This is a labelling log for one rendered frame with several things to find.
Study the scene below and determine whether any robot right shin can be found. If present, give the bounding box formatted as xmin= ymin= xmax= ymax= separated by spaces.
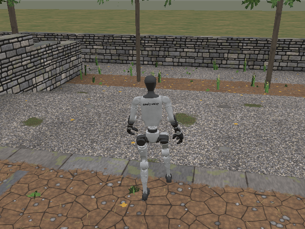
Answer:
xmin=163 ymin=149 xmax=171 ymax=177

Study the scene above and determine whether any right robot upper arm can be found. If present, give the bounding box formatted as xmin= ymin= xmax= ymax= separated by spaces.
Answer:
xmin=161 ymin=96 xmax=175 ymax=122

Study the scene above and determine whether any robot left hand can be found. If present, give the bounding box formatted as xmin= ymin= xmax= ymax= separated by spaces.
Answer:
xmin=127 ymin=127 xmax=138 ymax=135

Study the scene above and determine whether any left robot forearm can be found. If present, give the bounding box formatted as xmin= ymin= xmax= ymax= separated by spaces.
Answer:
xmin=127 ymin=115 xmax=134 ymax=130

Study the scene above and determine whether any left robot upper arm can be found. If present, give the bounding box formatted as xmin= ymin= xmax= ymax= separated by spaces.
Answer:
xmin=129 ymin=96 xmax=141 ymax=122

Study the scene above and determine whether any robot left foot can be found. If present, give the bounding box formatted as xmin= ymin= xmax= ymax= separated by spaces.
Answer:
xmin=142 ymin=188 xmax=150 ymax=201

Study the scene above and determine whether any robot right hand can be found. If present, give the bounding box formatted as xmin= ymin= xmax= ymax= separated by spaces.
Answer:
xmin=173 ymin=133 xmax=183 ymax=144

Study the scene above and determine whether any right robot forearm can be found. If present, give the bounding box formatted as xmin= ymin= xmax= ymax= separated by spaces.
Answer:
xmin=171 ymin=115 xmax=182 ymax=135

